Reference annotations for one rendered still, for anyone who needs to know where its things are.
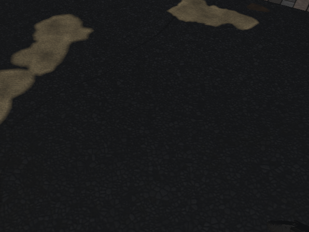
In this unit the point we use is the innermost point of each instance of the right robot hand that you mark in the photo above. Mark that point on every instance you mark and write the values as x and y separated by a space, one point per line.
286 226

